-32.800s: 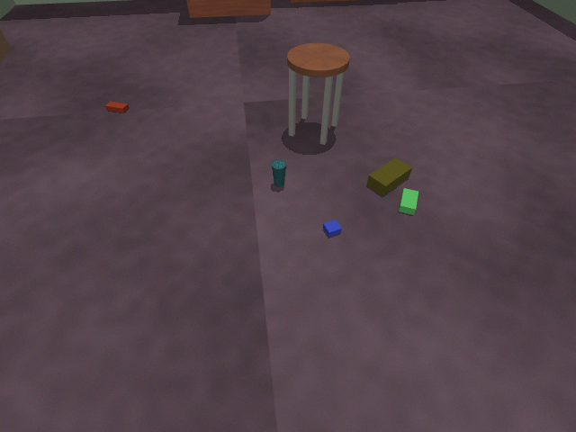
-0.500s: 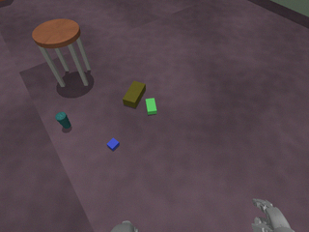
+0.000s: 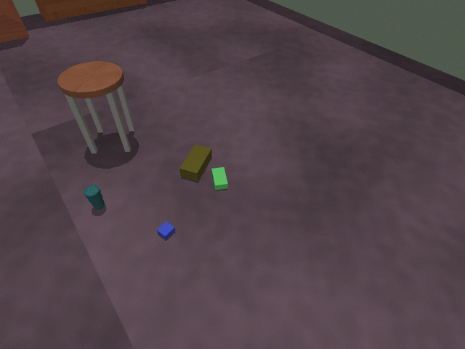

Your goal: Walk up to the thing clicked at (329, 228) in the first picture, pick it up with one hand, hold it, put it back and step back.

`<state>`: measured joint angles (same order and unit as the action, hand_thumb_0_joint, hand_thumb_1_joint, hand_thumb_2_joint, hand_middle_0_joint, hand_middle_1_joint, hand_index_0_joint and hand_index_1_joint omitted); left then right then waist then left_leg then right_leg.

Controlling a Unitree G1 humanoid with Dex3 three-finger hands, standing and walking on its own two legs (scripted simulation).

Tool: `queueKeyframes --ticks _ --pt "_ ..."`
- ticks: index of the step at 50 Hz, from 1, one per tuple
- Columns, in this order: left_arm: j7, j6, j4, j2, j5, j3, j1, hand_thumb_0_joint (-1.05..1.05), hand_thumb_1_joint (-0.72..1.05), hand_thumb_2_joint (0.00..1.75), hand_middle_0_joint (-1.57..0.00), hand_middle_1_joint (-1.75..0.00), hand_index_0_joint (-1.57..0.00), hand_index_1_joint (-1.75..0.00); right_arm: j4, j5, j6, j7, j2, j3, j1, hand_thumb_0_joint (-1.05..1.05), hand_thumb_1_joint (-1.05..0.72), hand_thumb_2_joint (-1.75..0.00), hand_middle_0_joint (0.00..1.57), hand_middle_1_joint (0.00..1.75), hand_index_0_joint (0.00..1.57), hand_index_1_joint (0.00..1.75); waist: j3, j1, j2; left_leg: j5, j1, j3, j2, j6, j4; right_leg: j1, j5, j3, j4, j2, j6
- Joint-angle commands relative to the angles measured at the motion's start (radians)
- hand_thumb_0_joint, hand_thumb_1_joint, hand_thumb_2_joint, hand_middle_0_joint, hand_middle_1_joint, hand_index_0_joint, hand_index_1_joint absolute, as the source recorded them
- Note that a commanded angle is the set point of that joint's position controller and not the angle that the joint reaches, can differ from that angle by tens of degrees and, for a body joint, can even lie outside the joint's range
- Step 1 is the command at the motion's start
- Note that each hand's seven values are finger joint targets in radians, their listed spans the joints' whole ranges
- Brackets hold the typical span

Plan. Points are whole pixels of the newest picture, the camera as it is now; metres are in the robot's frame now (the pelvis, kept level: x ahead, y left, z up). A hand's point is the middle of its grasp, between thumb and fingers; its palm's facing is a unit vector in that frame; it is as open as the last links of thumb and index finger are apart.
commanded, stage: walk up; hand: left
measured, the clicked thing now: (166, 230) +0.81 +0.29 -0.75
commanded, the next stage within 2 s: stand in 0.78 s
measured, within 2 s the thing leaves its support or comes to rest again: neither
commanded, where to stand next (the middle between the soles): +0.44 +0.02 m, yaw +4 degrees
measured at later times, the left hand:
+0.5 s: hand out of the picture +0.11 +0.26 -0.14, palm faces +0.03 -0.94 -0.33, open 7.4 cm
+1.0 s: hand out of the picture +0.12 +0.25 -0.14, palm faces -0.02 -0.94 -0.33, open 7.4 cm
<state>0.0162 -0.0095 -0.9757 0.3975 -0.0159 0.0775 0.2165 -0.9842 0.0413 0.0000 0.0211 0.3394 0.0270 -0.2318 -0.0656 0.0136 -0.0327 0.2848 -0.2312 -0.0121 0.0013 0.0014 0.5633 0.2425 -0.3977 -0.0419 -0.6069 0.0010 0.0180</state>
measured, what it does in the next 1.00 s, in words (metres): stands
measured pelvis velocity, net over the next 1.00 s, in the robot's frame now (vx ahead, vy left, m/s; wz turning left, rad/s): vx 0.03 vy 0.00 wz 0.01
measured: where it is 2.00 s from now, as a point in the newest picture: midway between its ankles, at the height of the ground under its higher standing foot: outside the picture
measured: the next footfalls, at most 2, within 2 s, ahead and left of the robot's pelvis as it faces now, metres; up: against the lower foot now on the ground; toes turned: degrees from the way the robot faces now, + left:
none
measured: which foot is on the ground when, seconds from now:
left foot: down 0.00-1.00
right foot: down 0.00-1.00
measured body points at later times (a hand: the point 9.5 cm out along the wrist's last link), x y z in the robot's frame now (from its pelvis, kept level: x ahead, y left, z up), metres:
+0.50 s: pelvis +0.03 +0.00 +0.01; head +0.04 +0.01 +0.46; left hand +0.11 +0.31 -0.12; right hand +0.14 -0.29 -0.11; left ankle +0.02 +0.12 -0.73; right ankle +0.02 -0.13 -0.73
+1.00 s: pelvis +0.03 +0.00 +0.02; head +0.05 +0.01 +0.47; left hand +0.12 +0.30 -0.12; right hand +0.12 -0.30 -0.11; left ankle +0.02 +0.12 -0.73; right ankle +0.02 -0.13 -0.73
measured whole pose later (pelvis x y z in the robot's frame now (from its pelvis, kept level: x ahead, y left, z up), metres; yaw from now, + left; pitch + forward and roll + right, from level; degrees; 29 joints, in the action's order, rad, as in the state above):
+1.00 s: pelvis +0.03 +0.00 +0.02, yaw +0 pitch -2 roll +0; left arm 0.00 0.01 -1.12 0.34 -0.01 0.01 0.07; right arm -1.11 0.00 0.01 0.00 0.34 0.01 -0.06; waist -0.07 0.01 -0.01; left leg 0.20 -0.10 -0.03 -0.01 0.00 0.34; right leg 0.09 -0.20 -0.03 -0.33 0.01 -0.02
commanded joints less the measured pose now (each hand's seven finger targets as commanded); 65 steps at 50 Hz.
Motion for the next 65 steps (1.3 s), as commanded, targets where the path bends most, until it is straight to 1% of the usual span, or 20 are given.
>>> queueKeyframes --ticks 1,2,3,4,5,8,9,10,11,15,18,22,27,30,38,40,44,50,60,65 --pt "-0.023 0.054 0.045 0.195 -0.018 0.047 0.01 0.0 0.9 0.9 -0.2 -0.3 -0.2 -0.3 0.101 -0.024 0.019 -0.014 0.211 0.052 0.099 0.0 -0.9 -0.9 0.2 0.3 0.2 0.3 0.046 -0.051 0.074 0.203 -0.22 -0.135 0.09 0.038 -0.106 -0.245 0.056 -0.122 0.254 0.049 0.046" --pt "-0.023 0.057 0.042 0.231 -0.016 0.05 0.004 0.0 0.9 0.9 -0.2 -0.3 -0.2 -0.3 0.096 -0.027 0.016 -0.015 0.201 0.051 0.109 0.0 -0.9 -0.9 0.2 0.3 0.2 0.3 0.024 -0.046 -0.006 0.254 -0.242 -0.09 0.026 0.012 -0.011 -0.165 -0.152 -0.29 0.312 0.154 0.094" --pt "-0.02 0.058 0.053 0.254 -0.017 0.049 -0.032 0.0 0.9 0.9 -0.2 -0.3 -0.2 -0.3 0.079 -0.025 0.014 -0.018 0.204 0.053 0.085 0.0 -0.9 -0.9 0.2 0.3 0.2 0.3 0.006 -0.026 -0.055 0.236 -0.159 -0.052 -0.009 0.005 0.106 -0.044 -0.288 -0.395 0.379 0.258 0.151" --pt "-0.019 0.059 0.071 0.253 -0.014 0.047 -0.08 0.0 0.9 0.9 -0.2 -0.3 -0.2 -0.3 0.069 -0.023 0.018 -0.018 0.217 0.058 0.068 0.0 -0.9 -0.9 0.2 0.3 0.2 0.3 -0.023 -0.01 -0.05 0.205 -0.132 -0.052 0.005 0.005 0.142 0.02 -0.281 -0.401 0.388 0.286 0.174" --pt "-0.021 0.062 0.082 0.237 -0.011 0.041 -0.114 0.0 0.9 0.9 -0.2 -0.3 -0.2 -0.3 0.059 -0.027 0.026 -0.017 0.21 0.056 0.051 0.0 -0.9 -0.9 0.2 0.3 0.2 0.3 -0.025 0.002 -0.045 0.169 -0.111 -0.05 0.019 0.007 0.084 0.016 -0.156 -0.35 0.35 0.27 0.169" --pt "-0.015 0.056 0.067 0.185 -0.001 0.02 -0.133 0.0 0.9 0.9 -0.2 -0.3 -0.2 -0.3 0.024 -0.018 0.045 -0.022 0.201 0.057 0.007 0.0 -0.9 -0.9 0.2 0.3 0.2 0.3 0.035 0.029 -0.058 -0.002 0.081 -0.102 0.045 0.031 -0.144 0.079 0.104 -0.171 0.244 0.164 0.073" --pt "-0.009 0.052 0.06 0.153 0.006 0.009 -0.124 0.0 0.9 0.9 -0.2 -0.3 -0.2 -0.3 0.03 -0.013 0.052 -0.023 0.226 0.061 0.034 0.0 -0.9 -0.9 0.2 0.3 0.2 0.3 0.035 0.015 0.0 0.065 0.058 -0.21 0.103 0.053 -0.221 0.075 0.115 -0.105 0.188 0.096 0.034" --pt "-0.007 0.049 0.043 0.14 0.012 0.007 -0.108 0.0 0.9 0.9 -0.2 -0.3 -0.2 -0.3 0.038 -0.015 0.054 -0.021 0.242 0.061 0.092 0.0 -0.9 -0.9 0.2 0.3 0.2 0.3 0.016 -0.014 0.045 0.176 0.002 -0.263 0.141 0.073 -0.264 0.053 0.036 -0.058 0.174 0.047 0.021" --pt "-0.008 0.052 0.032 0.146 0.011 0.009 -0.088 0.0 0.9 0.9 -0.2 -0.3 -0.2 -0.3 0.04 -0.019 0.054 -0.018 0.253 0.057 0.119 0.0 -0.9 -0.9 0.2 0.3 0.2 0.3 0.021 -0.031 0.063 0.176 -0.022 -0.274 0.166 0.086 -0.27 -0.004 0.039 -0.044 0.169 0.038 0.016" --pt "-0.015 0.066 -0.001 0.166 0.011 0.008 -0.09 0.0 0.9 0.9 -0.2 -0.3 -0.2 -0.3 0.021 -0.022 0.056 -0.021 0.226 0.045 0.131 0.0 -0.9 -0.9 0.2 0.3 0.2 0.3 0.055 -0.027 0.077 -0.127 -0.02 -0.148 0.106 0.045 -0.204 -0.129 0.291 -0.072 0.216 0.082 0.032" --pt "-0.02 0.066 -0.01 0.172 0.016 0.003 -0.096 0.0 0.9 0.9 -0.2 -0.3 -0.2 -0.3 0.011 -0.028 0.057 -0.025 0.22 0.044 0.136 0.0 -0.9 -0.9 0.2 0.3 0.2 0.3 0.109 -0.023 0.087 -0.304 0.064 -0.108 0.097 0.038 -0.167 -0.141 0.414 -0.062 0.201 0.099 0.03" --pt "-0.024 0.059 -0.026 0.162 0.017 -0.006 -0.116 0.0 0.9 0.9 -0.2 -0.3 -0.2 -0.3 0.006 -0.033 0.05 -0.028 0.214 0.045 0.165 0.0 -0.9 -0.9 0.2 0.3 0.2 0.3 0.126 -0.026 0.077 -0.331 0.097 -0.112 0.113 0.047 -0.171 -0.144 0.406 -0.044 0.198 0.093 0.024" --pt "-0.029 0.058 -0.03 0.169 0.013 -0.004 -0.131 0.0 0.9 0.9 -0.2 -0.3 -0.2 -0.3 -0.002 -0.034 0.044 -0.031 0.21 0.046 0.175 0.0 -0.9 -0.9 0.2 0.3 0.2 0.3 0.143 -0.022 0.039 -0.406 0.114 -0.075 0.101 0.043 -0.144 -0.174 0.509 -0.043 0.192 0.103 0.026" --pt "-0.029 0.054 -0.034 0.171 0.012 -0.004 -0.16 0.0 0.9 0.9 -0.2 -0.3 -0.2 -0.3 -0.007 -0.032 0.039 -0.03 0.203 0.048 0.187 0.0 -0.9 -0.9 0.2 0.3 0.2 0.3 0.112 -0.014 0.017 -0.318 0.09 -0.074 0.093 0.039 -0.163 -0.162 0.458 -0.058 0.207 0.108 0.027" --pt "-0.03 0.054 -0.031 0.172 0.009 -0.004 -0.171 0.0 0.9 0.9 -0.2 -0.3 -0.2 -0.3 -0.013 -0.026 0.036 -0.025 0.202 0.043 0.213 0.0 -0.9 -0.9 0.2 0.3 0.2 0.3 0.106 -0.02 0.033 -0.286 0.099 -0.068 0.093 0.034 -0.187 -0.173 0.442 -0.063 0.233 0.109 0.022" --pt "-0.03 0.047 -0.051 0.151 0.013 -0.019 -0.191 0.0 0.9 0.9 -0.2 -0.3 -0.2 -0.3 -0.031 -0.036 0.039 -0.029 0.216 0.035 0.222 0.0 -0.9 -0.9 0.2 0.3 0.2 0.3 0.103 -0.013 0.053 -0.417 0.136 -0.1 0.117 0.028 -0.226 -0.17 0.508 -0.064 0.258 0.115 0.002" --pt "-0.029 0.046 -0.075 0.16 0.014 -0.024 -0.18 0.0 0.9 0.9 -0.2 -0.3 -0.2 -0.3 -0.057 -0.039 0.039 -0.03 0.212 0.027 0.214 0.0 -0.9 -0.9 0.2 0.3 0.2 0.3 0.134 -0.013 0.052 -0.434 0.177 -0.098 0.12 0.024 -0.243 -0.196 0.499 -0.057 0.281 0.115 -0.003" --pt "-0.028 0.046 -0.092 0.159 0.011 -0.033 -0.192 0.0 0.9 0.9 -0.2 -0.3 -0.2 -0.3 -0.076 -0.039 0.036 -0.029 0.215 0.021 0.225 0.0 -0.9 -0.9 0.2 0.3 0.2 0.3 0.115 -0.011 0.048 -0.304 0.153 -0.097 0.115 0.019 -0.28 -0.184 0.398 -0.058 0.322 0.118 -0.005" --pt "-0.028 0.051 -0.106 0.171 0.009 -0.036 -0.18 0.0 0.9 0.9 -0.2 -0.3 -0.2 -0.3 -0.099 -0.036 0.035 -0.026 0.216 0.016 0.198 0.0 -0.9 -0.9 0.2 0.3 0.2 0.3 0.109 -0.006 0.03 -0.269 0.144 -0.101 0.117 0.019 -0.293 -0.178 0.379 -0.061 0.336 0.124 -0.004" --pt "-0.024 0.045 -0.109 0.169 0.011 -0.038 -0.172 0.0 0.9 0.9 -0.2 -0.3 -0.2 -0.3 -0.107 -0.033 0.034 -0.024 0.226 0.014 0.185 0.0 -0.9 -0.9 0.2 0.3 0.2 0.3 0.076 -0.008 0.05 -0.17 0.105 -0.11 0.115 0.018 -0.319 -0.162 0.288 -0.062 0.344 0.117 -0.001"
